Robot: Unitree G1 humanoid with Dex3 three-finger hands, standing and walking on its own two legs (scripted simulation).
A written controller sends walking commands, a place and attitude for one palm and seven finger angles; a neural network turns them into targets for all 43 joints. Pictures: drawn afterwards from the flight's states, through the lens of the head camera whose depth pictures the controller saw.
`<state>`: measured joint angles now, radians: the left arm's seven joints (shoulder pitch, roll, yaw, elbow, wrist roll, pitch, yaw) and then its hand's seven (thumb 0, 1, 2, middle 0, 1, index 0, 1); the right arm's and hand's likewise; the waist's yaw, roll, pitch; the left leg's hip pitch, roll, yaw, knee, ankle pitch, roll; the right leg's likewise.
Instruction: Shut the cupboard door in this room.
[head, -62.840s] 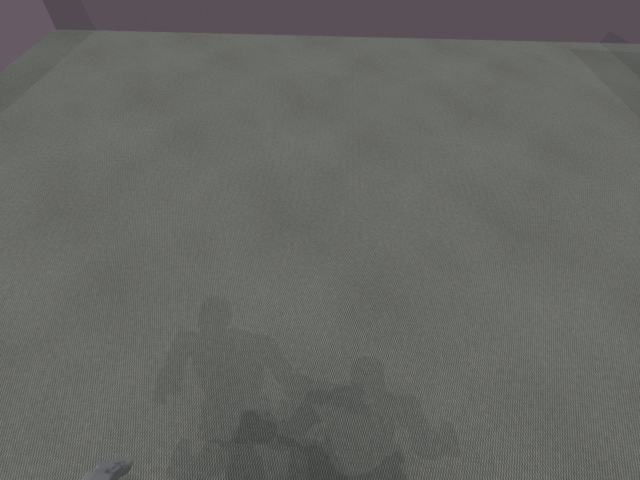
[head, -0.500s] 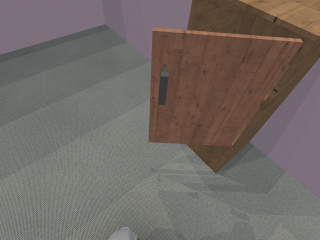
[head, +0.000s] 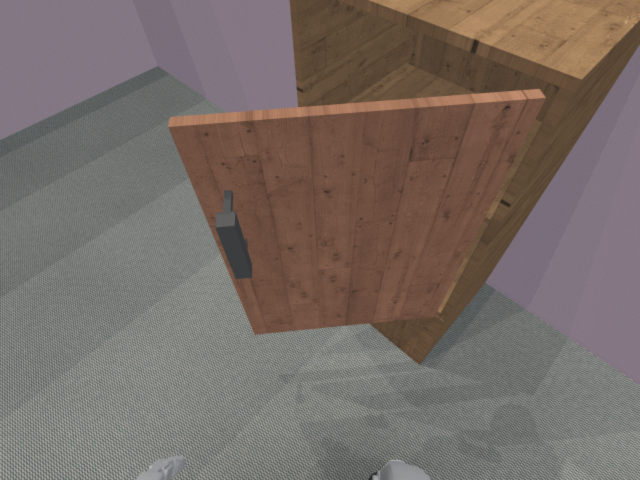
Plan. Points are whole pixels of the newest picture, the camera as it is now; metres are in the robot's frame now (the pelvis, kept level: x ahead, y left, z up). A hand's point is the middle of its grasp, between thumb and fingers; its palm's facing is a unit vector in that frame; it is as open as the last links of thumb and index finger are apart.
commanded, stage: come to a stop and stand still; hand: left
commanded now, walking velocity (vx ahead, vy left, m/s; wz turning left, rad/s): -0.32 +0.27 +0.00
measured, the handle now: (236, 235) +0.42 +0.13 +0.03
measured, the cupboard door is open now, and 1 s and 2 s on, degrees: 49 49 49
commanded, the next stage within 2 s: look again from close up in 1.22 s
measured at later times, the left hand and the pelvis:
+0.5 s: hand out of the picture -0.01 +0.26 -0.17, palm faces +0.11 -0.97 -0.20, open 7.3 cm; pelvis -0.04 +0.05 +0.01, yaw +2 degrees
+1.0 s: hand out of the picture -0.09 +0.24 -0.16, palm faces +0.03 -0.98 -0.19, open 7.3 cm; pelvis -0.09 +0.07 +0.02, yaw +1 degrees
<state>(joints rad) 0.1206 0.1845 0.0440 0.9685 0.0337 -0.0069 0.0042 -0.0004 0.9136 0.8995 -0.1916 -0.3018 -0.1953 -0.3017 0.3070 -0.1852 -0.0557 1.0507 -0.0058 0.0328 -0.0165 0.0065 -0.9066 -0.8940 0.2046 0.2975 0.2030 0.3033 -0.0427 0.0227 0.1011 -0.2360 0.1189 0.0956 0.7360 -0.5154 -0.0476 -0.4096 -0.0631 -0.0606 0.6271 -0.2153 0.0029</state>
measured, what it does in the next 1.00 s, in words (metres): walks backwards: left foot, then right foot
